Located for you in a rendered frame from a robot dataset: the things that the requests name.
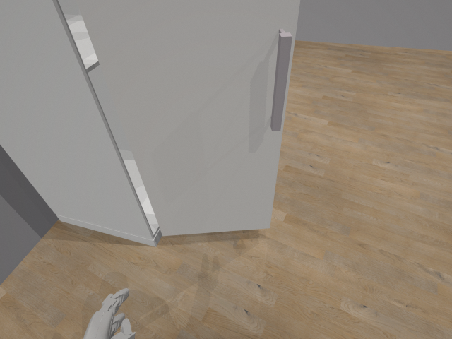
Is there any fridge door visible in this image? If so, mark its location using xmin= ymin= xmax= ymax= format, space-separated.
xmin=76 ymin=0 xmax=300 ymax=236

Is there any handle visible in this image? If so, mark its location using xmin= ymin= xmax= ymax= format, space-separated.
xmin=270 ymin=29 xmax=292 ymax=131

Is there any robot left hand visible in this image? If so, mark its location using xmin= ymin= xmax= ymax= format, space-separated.
xmin=83 ymin=288 xmax=136 ymax=339

